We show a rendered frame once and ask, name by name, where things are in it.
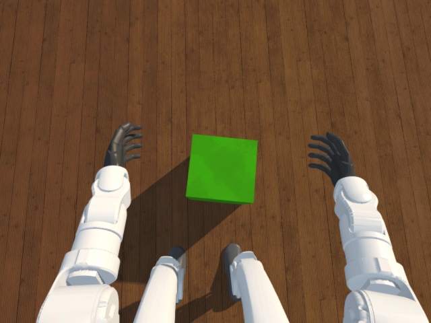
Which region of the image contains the robot left forearm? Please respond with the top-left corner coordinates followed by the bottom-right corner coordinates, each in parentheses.
top-left (36, 166), bottom-right (131, 323)

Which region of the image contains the carton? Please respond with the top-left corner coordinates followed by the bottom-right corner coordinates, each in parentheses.
top-left (186, 134), bottom-right (258, 205)

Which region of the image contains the robot right hand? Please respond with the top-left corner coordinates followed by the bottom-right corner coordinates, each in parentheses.
top-left (308, 132), bottom-right (357, 187)

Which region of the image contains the robot left upper arm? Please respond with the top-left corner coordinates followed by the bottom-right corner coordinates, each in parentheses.
top-left (38, 284), bottom-right (119, 323)

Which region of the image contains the robot right forearm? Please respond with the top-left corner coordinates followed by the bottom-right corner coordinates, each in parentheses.
top-left (333, 176), bottom-right (429, 323)

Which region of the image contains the robot right foot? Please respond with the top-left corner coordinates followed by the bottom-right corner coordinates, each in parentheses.
top-left (224, 244), bottom-right (242, 301)

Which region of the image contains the robot right upper arm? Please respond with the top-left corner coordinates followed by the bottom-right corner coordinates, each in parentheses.
top-left (343, 289), bottom-right (427, 323)

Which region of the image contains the robot left hand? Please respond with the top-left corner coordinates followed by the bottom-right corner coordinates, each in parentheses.
top-left (104, 121), bottom-right (143, 168)

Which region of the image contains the robot right shin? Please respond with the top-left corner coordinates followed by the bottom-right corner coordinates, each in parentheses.
top-left (232, 252), bottom-right (263, 266)

